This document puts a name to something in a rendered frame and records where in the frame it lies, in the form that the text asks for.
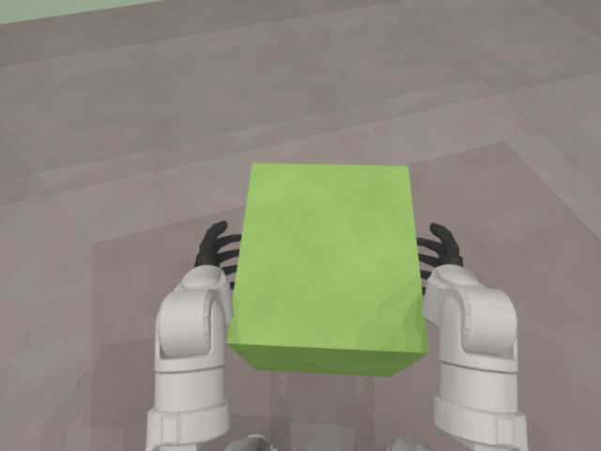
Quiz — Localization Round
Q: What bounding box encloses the carton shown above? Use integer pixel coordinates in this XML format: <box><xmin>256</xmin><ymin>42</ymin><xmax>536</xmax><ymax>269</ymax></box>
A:
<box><xmin>226</xmin><ymin>163</ymin><xmax>429</xmax><ymax>377</ymax></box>

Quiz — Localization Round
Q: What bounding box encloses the robot right forearm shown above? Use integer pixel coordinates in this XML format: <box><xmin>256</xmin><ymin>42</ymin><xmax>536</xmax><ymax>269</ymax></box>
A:
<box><xmin>422</xmin><ymin>264</ymin><xmax>529</xmax><ymax>451</ymax></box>

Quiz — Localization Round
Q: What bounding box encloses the left robot shin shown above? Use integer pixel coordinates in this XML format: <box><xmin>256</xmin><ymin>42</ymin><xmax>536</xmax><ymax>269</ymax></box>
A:
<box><xmin>247</xmin><ymin>434</ymin><xmax>267</xmax><ymax>442</ymax></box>

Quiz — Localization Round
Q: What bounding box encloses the robot left forearm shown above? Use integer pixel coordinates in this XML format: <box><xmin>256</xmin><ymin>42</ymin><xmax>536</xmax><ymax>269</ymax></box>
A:
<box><xmin>145</xmin><ymin>265</ymin><xmax>234</xmax><ymax>451</ymax></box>

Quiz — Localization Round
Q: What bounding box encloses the robot left hand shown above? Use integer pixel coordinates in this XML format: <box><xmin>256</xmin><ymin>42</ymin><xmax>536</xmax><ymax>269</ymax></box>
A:
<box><xmin>194</xmin><ymin>221</ymin><xmax>241</xmax><ymax>289</ymax></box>

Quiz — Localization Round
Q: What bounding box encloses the robot right hand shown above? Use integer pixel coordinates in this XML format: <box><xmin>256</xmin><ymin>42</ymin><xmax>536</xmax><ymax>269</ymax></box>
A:
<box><xmin>416</xmin><ymin>223</ymin><xmax>464</xmax><ymax>295</ymax></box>

